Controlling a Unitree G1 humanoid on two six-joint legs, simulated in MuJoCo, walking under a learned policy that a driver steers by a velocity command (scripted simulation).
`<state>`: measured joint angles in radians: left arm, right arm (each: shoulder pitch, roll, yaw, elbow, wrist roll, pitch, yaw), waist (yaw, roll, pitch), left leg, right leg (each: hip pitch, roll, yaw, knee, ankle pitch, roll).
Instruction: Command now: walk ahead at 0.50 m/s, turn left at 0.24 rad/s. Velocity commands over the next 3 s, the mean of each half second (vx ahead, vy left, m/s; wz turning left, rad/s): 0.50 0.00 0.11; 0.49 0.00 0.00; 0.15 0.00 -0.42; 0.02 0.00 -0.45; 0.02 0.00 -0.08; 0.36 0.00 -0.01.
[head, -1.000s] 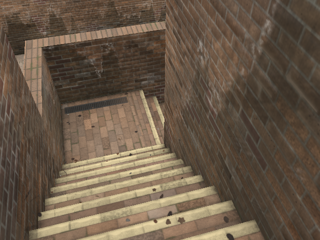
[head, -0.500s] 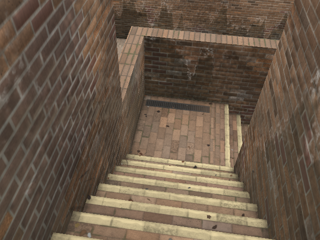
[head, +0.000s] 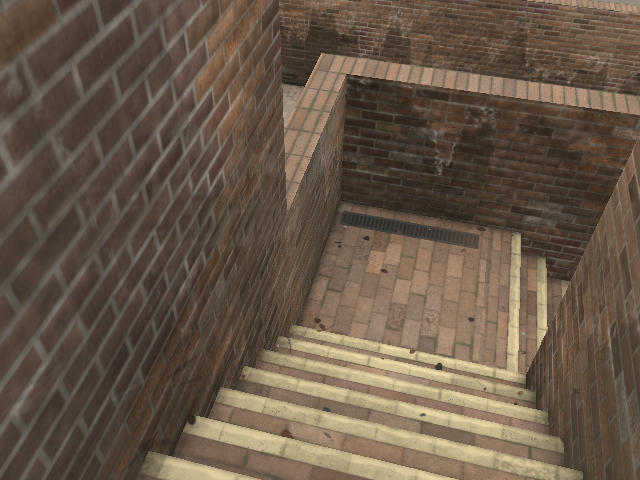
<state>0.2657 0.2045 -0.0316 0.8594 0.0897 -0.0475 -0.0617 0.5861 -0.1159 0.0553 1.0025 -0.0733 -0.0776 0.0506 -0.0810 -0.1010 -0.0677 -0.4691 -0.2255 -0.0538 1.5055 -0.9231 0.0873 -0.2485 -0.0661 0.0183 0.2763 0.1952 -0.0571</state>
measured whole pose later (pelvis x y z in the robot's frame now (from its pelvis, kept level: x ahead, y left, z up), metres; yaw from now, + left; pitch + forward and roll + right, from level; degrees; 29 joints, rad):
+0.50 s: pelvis +0.19 -0.03 -0.15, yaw +0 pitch +0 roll -3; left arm 0.61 0.14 -0.04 1.04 0.04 -0.06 0.03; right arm 0.12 -0.22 0.03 0.88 0.02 -0.02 0.03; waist 0.17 0.08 -0.01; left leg -0.52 0.06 -0.02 0.47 0.42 0.00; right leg -0.24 0.13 -0.09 1.12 -0.89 -0.11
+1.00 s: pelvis +0.43 -0.05 -0.35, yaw +0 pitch -2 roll +2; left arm 0.18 0.26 0.02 0.88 0.10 -0.03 -0.05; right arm 0.49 -0.19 0.00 1.07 -0.13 -0.11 0.01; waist -0.01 -0.05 -0.02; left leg -0.31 0.03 0.12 1.15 -0.80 0.01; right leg -0.52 -0.03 0.07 0.73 0.36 0.00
